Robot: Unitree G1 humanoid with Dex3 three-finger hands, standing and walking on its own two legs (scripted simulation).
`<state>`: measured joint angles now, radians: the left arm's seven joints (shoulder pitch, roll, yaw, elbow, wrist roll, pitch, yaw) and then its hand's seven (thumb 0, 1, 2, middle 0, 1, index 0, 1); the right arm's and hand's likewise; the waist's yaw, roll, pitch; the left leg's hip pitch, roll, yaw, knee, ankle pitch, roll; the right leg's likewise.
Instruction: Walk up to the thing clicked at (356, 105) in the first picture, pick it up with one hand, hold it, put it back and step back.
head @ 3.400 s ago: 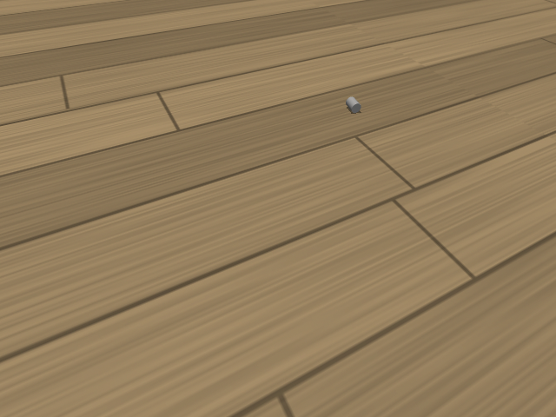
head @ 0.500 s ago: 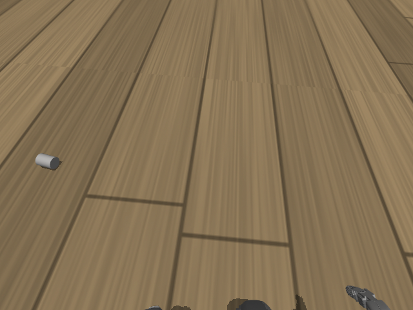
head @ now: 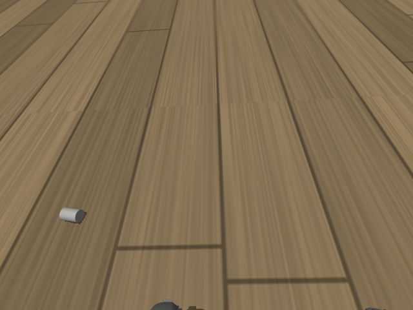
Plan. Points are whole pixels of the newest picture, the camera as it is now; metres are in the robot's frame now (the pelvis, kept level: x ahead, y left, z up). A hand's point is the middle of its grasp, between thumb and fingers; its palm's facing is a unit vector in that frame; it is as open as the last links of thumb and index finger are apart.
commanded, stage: walk up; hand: left
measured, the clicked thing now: (71, 214) +0.74 +0.78 -0.71
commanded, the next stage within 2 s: none
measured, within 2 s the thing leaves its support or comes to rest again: neither
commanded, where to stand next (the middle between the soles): +0.39 +0.74 m, yaw -16 degrees
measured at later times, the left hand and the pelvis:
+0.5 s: hand (0, 281) +0.23 +0.48 -0.11, palm faces -0.07 -0.81 -0.58, open 7.4 cm; pelvis +0.12 +0.19 +0.00, yaw -5 degrees
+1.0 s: hand out of the picture +0.31 +0.70 -0.13, palm faces -0.21 -0.81 -0.55, open 7.4 cm; pelvis +0.20 +0.41 +0.00, yaw -10 degrees
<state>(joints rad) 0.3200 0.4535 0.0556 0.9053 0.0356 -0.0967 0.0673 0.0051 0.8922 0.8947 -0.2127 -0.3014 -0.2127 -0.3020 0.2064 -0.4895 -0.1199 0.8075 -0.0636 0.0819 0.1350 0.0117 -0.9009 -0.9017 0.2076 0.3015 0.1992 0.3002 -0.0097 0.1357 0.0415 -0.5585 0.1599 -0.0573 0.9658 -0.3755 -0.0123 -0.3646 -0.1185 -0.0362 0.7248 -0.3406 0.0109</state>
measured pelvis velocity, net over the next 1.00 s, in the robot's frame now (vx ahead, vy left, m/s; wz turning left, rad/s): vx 0.20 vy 0.41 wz -0.18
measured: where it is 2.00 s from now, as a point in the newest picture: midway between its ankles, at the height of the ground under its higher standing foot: (35, 307)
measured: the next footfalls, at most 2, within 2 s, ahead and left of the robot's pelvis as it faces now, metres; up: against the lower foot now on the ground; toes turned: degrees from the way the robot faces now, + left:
left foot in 0.06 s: +0.12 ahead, +0.21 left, +0.00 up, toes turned +4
right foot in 0.38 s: +0.22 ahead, +0.05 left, +0.00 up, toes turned -12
